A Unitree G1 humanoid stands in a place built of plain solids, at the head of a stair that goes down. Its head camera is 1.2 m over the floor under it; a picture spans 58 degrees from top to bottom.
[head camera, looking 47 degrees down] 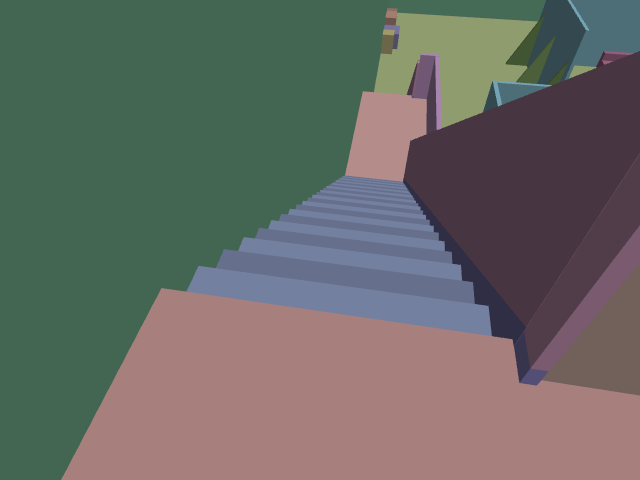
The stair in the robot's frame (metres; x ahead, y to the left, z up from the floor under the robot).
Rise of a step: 0.17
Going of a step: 0.25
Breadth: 1.17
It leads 10 degrees to the right of straight ahead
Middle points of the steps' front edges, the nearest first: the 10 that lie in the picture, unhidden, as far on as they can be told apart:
0.80 -0.03 0.00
1.04 -0.07 -0.17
1.29 -0.11 -0.35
1.53 -0.16 -0.52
1.78 -0.20 -0.70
2.02 -0.24 -0.87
2.27 -0.28 -1.05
2.51 -0.33 -1.22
2.76 -0.37 -1.40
3.00 -0.41 -1.57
